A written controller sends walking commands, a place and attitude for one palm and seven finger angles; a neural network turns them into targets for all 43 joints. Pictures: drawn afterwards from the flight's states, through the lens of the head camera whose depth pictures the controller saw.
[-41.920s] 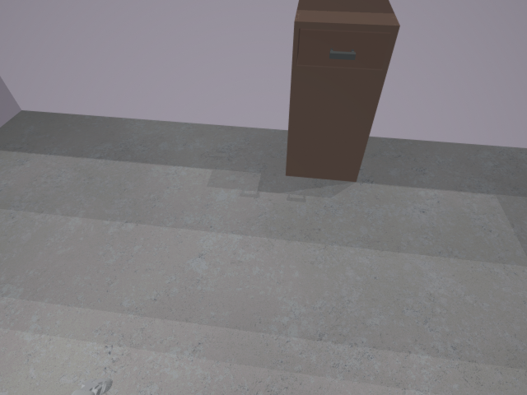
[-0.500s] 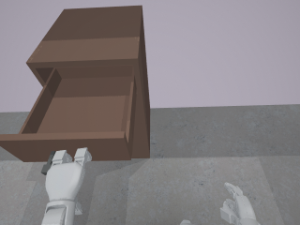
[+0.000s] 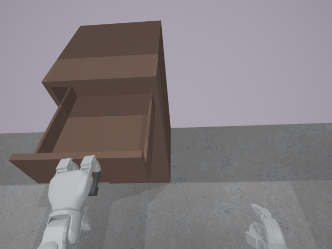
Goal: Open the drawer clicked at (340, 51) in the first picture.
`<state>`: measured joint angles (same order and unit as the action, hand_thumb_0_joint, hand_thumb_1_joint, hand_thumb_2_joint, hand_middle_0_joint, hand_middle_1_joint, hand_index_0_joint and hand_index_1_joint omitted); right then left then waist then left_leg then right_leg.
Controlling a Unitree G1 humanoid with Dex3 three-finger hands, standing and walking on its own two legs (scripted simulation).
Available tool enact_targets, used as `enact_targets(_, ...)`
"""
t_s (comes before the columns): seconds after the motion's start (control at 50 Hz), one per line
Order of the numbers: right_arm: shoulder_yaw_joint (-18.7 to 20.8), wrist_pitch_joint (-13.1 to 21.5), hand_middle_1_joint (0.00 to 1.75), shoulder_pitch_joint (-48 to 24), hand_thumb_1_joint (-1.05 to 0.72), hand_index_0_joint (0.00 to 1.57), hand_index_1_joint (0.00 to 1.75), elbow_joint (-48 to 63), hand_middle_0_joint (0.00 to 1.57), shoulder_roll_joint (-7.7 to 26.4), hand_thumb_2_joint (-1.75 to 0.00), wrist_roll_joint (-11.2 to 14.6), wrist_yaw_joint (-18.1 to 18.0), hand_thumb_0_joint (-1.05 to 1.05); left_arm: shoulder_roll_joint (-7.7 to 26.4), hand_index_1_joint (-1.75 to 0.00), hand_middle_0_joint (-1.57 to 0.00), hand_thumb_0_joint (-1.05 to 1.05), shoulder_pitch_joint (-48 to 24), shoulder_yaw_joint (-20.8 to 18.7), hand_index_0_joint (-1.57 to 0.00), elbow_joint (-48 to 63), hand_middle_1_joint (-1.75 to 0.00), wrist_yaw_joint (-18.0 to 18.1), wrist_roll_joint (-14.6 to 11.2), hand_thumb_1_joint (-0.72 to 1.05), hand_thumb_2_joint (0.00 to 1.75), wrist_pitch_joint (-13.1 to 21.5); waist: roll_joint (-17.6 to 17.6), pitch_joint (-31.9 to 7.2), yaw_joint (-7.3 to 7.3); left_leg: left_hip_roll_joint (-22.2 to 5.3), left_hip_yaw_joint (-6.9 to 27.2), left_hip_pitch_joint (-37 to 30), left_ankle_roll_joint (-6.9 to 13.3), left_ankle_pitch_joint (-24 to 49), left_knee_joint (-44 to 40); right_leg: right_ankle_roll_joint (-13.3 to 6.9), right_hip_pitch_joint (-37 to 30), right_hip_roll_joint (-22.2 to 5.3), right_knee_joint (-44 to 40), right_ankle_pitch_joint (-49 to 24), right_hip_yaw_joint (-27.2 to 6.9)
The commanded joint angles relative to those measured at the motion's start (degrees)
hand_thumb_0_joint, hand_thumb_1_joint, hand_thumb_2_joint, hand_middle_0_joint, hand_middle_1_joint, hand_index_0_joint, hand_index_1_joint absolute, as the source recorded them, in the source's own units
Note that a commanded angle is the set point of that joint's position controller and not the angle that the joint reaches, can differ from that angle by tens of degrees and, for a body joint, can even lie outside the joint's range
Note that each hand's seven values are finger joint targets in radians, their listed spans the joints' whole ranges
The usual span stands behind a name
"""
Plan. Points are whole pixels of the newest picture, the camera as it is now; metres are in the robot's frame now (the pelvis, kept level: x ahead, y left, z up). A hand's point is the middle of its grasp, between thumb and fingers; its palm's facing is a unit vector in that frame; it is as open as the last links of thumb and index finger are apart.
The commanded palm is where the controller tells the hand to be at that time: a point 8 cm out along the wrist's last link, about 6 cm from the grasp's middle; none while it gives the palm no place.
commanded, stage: lift the hand off the handle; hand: left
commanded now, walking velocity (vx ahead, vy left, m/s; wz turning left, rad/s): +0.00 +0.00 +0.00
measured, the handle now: (80, 182) +0.28 +0.27 -0.02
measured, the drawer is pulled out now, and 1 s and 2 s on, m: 0.29 0.29 0.29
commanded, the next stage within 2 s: draw the hand back to the body in 0.88 s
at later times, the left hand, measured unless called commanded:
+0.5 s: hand (70, 168) +0.26 +0.24 +0.09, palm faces +0.13 -0.06 -0.99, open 13.7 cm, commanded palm +0.21 +0.24 +0.14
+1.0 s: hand (65, 165) +0.25 +0.23 +0.12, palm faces +0.08 -0.13 -0.99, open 13.8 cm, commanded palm +0.21 +0.24 +0.18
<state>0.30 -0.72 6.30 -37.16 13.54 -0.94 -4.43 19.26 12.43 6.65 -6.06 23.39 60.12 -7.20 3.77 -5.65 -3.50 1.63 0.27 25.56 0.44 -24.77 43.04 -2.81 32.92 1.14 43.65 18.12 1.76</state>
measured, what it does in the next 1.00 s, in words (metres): stands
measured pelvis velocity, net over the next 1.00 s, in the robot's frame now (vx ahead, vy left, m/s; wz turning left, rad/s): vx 0.02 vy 0.02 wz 0.00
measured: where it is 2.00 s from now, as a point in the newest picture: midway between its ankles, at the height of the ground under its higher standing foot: outside the picture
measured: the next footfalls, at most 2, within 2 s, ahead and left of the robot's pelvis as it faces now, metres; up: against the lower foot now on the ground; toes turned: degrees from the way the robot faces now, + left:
none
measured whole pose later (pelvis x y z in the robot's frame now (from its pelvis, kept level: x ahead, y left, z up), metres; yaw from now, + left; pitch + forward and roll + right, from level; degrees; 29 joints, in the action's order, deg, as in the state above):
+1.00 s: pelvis +0.02 +0.02 +0.03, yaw +0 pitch -1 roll +0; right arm -3.1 -5.6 2.8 -35.5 13.2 0.4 0.2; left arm 22.8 12.2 8.3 17.0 3.3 55.4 -12.6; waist 6.5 -0.9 -6.7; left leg 2.1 0.4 5.7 1.9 -17.8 24.7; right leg -1.1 12.8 0.9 25.4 11.5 1.2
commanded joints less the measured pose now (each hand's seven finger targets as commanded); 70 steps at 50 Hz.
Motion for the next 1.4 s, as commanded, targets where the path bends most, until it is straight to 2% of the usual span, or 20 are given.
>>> enact_targets(0.0,1.32,2.46,0.30,-9.32,-0.90,0.20,0.30,9.94,0.20,4.73,-0.90,0.02,-0.55,0.00,11.12,-1.20,-0.30,0.00,-11.08,-7.65,-0.30,15.44,-1.20,0.52,0.24,-0.50,0.30,0.46,-3.24,-10.64,-0.88,1.55,0.10,-0.36,1.02,11.10,-7.99,1.05,-15.88,-0.61,-9.44,-6.44,-4.22)
enact_targets(0.22,0.98,2.21,0.30,-9.81,-0.90,0.20,0.30,10.50,0.20,4.03,-0.90,-0.41,0.52,0.00,9.15,-1.20,-0.30,0.00,-11.72,-5.02,-0.30,22.58,-1.20,-3.14,-0.07,-0.50,0.30,1.53,-2.36,-9.62,-1.50,1.06,0.57,-6.89,0.71,18.26,-11.31,0.84,-19.00,-0.15,-11.40,-12.39,-2.56)
enact_targets(0.3,0.75,1.65,0.30,-10.60,-0.90,0.20,0.30,10.21,0.20,3.95,-0.90,-0.33,0.62,0.00,11.25,-1.20,-0.30,0.00,-12.93,-6.77,-0.30,25.53,-1.20,-4.60,-0.91,-0.50,0.30,1.16,-2.03,-8.91,-1.84,0.94,0.61,-8.52,0.58,19.82,-13.03,0.67,-21.54,-0.23,-12.88,-14.05,-2.80)
enact_targets(0.36,0.53,1.12,0.30,-11.33,-0.90,0.20,0.30,10.46,0.20,3.85,-0.90,-0.18,1.02,0.00,11.32,-1.20,-0.30,0.00,-8.70,-7.19,-0.30,24.97,-1.20,-6.04,-0.66,-0.50,0.30,-0.34,-2.31,-9.13,-3.13,0.70,0.35,-9.82,0.29,22.78,-14.21,0.58,-23.93,-0.09,-13.83,-16.69,-2.87)
enact_targets(0.52,-0.68,-0.42,0.30,-12.47,-0.90,0.20,0.30,11.59,0.20,4.11,-0.90,0.79,2.52,0.00,10.63,-1.20,-0.30,0.00,-4.30,-4.88,-0.30,30.15,-1.20,-13.01,-3.40,-0.50,0.30,-4.59,-3.22,-5.74,-3.24,-0.04,-0.20,-11.43,0.59,26.26,-17.50,1.13,-28.43,-0.36,-15.85,-20.66,-1.57)
enact_targets(0.56,-0.93,-0.77,0.30,-13.36,-0.90,0.20,0.30,11.91,0.20,4.43,-0.90,0.81,2.56,0.00,13.75,-1.20,-0.30,0.00,-4.16,-7.86,-0.30,32.56,-1.20,-14.00,-3.60,-0.50,0.30,-4.36,-3.15,-6.02,-3.44,-0.41,0.03,-12.13,0.69,26.51,-18.10,1.03,-29.80,-0.08,-16.46,-20.75,-2.34)
enact_targets(0.66,-1.13,-1.04,0.30,-13.41,-0.90,0.20,0.30,11.78,0.20,4.34,-0.90,0.65,2.72,0.00,15.59,-1.20,-0.30,0.00,-7.72,-9.55,-0.30,36.68,-1.20,-14.25,-3.06,-0.50,0.30,-2.53,0.29,-5.64,-3.55,-0.83,0.62,-13.87,0.53,26.81,-19.36,0.53,-29.69,0.10,-17.82,-18.96,-2.35)
enact_targets(0.68,-1.39,-0.84,0.30,-12.48,-0.90,0.20,0.30,11.79,0.20,3.79,-0.90,0.44,2.89,0.00,13.36,-1.20,-0.30,0.00,-8.68,-7.30,-0.30,36.85,-1.20,-14.21,-2.74,-0.50,0.30,-2.24,0.27,-5.97,-3.36,-0.70,0.45,-14.06,0.67,27.00,-19.06,0.67,-29.12,-0.42,-17.66,-18.30,-1.54)
enact_targets(0.7,-0.90,-1.08,0.30,-13.11,-0.90,0.20,0.30,11.03,0.20,4.13,-0.90,0.68,2.87,0.00,14.63,-1.20,-0.30,0.00,-9.82,-8.49,-0.30,37.42,-1.20,-14.28,-3.60,-0.50,0.30,-2.04,2.15,-4.94,-3.10,-0.82,0.88,-14.80,0.29,27.26,-19.99,0.26,-29.19,0.11,-18.35,-18.62,-1.76)
enact_targets(0.76,-0.94,-1.14,0.30,-14.06,-0.90,0.20,0.30,11.67,0.20,4.27,-0.90,0.99,3.21,0.00,14.72,-1.20,-0.30,0.00,-8.46,-8.84,-0.30,38.10,-1.20,-15.00,-4.02,-0.50,0.30,-2.57,0.43,-6.30,-3.57,-0.89,1.22,-15.91,0.14,29.72,-20.12,0.35,-30.65,0.24,-18.74,-20.51,-2.14)
enact_targets(0.82,-1.15,-1.66,0.30,-13.04,-0.90,0.20,0.30,10.93,0.20,4.45,-0.90,1.28,3.79,0.00,11.66,-1.20,-0.30,0.00,-5.99,-5.88,-0.30,32.99,-1.20,-16.66,-4.72,-0.50,0.30,-3.85,-3.29,-2.19,-3.19,-1.00,0.63,-13.99,-0.10,28.37,-21.27,0.68,-29.27,0.18,-19.29,-19.12,-0.55)
enact_targets(0.88,-1.74,-1.94,0.30,-13.21,-0.90,0.20,0.30,11.60,0.20,4.45,-0.90,1.75,4.45,0.00,9.17,-1.20,-0.30,0.00,-8.73,-2.48,-0.30,33.85,-1.20,-18.30,-4.57,-0.50,0.30,-5.26,-3.36,-2.71,-2.69,-1.21,0.37,-13.75,0.23,26.99,-21.59,0.69,-29.76,-0.14,-19.40,-17.33,-0.28)
enact_targets(0.96,-1.75,-2.20,0.30,-15.28,-0.90,0.20,0.30,12.27,0.20,4.68,-0.90,1.51,4.30,0.00,14.32,-1.20,-0.30,0.00,-9.03,-6.86,-0.30,35.82,-1.20,-18.04,-3.16,-0.50,0.30,-4.33,-1.36,-5.05,-3.94,-1.58,0.76,-13.51,0.31,25.57,-22.24,0.55,-32.55,0.72,-18.93,-17.03,-1.30)
enact_targets(0.98,-2.25,-1.80,0.30,-13.81,-0.90,0.20,0.30,12.19,0.20,4.09,-0.90,1.14,4.44,0.00,12.81,-1.20,-0.30,0.00,-9.43,-5.46,-0.30,36.06,-1.20,-17.58,-2.32,-0.50,0.30,-3.62,-1.72,-6.89,-4.20,-1.14,0.54,-13.53,0.43,26.44,-21.79,0.41,-33.16,-0.04,-18.46,-17.04,-0.89)
enact_targets(1.1,-1.46,-1.72,0.30,-13.80,-0.90,0.20,0.30,10.74,0.20,4.30,-0.90,1.34,4.09,0.00,17.29,-1.20,-0.30,0.00,-7.57,-12.37,-0.30,35.99,-1.20,-14.93,-3.81,-0.50,0.30,-2.04,0.38,-4.16,-4.30,-0.91,0.63,-12.92,0.03,26.21,-22.56,0.03,-32.83,0.60,-19.63,-18.59,-2.52)
enact_targets(1.18,-1.54,-1.61,0.30,-13.87,-0.90,0.20,0.30,11.33,0.20,4.26,-0.90,1.71,4.56,0.00,12.79,-1.20,-0.30,0.00,-5.80,-8.20,-0.30,35.18,-1.20,-16.23,-5.45,-0.50,0.30,-3.68,-2.09,-2.31,-3.24,-0.77,0.23,-13.15,0.32,25.15,-22.09,0.63,-30.52,0.02,-20.35,-16.77,-1.60)
enact_targets(1.22,-1.19,-1.89,0.30,-14.29,-0.90,0.20,0.30,10.93,0.20,4.97,-0.90,1.76,4.07,0.00,14.23,-1.20,-0.30,0.00,-7.40,-8.35,-0.30,34.68,-1.20,-17.35,-6.05,-0.50,0.30,-4.11,-1.06,-0.61,-2.83,-0.70,0.18,-13.16,0.47,23.43,-22.69,0.79,-29.67,0.10,-21.11,-15.21,-1.39)
enact_targets(1.28,-1.67,-1.27,0.30,-13.55,-0.90,0.20,0.30,11.87,0.20,4.72,-0.90,1.64,3.87,0.00,13.84,-1.20,-0.30,0.00,-6.64,-7.31,-0.30,36.42,-1.20,-18.77,-5.75,-0.50,0.30,-3.69,-2.17,-3.77,-2.85,-0.61,0.14,-13.97,1.04,22.77,-22.06,1.08,-31.11,-0.53,-20.93,-13.75,-1.26)
enact_targets(1.36,-1.58,-1.29,0.30,-14.16,-0.90,0.20,0.30,11.98,0.20,5.49,-0.90,1.45,2.95,0.00,19.74,-1.20,-0.30,0.00,-4.69,-13.31,-0.30,36.97,-1.20,-18.61,-5.59,-0.50,0.30,-1.89,-2.29,-4.13,-3.74,-0.74,0.45,-13.39,0.92,21.07,-21.92,1.24,-32.30,-0.26,-21.29,-13.08,-2.90)
enact_targets(1.38,-2.03,-0.96,0.30,-13.08,-0.90,0.20,0.30,12.06,0.20,4.84,-0.90,1.23,3.01,0.00,18.41,-1.20,-0.30,0.00,-4.68,-12.28,-0.30,37.01,-1.20,-18.30,-5.39,-0.50,0.30,-1.17,-1.80,-4.67,-3.95,-0.47,0.11,-12.95,1.03,21.14,-21.67,1.25,-32.42,-1.11,-20.86,-12.75,-2.18)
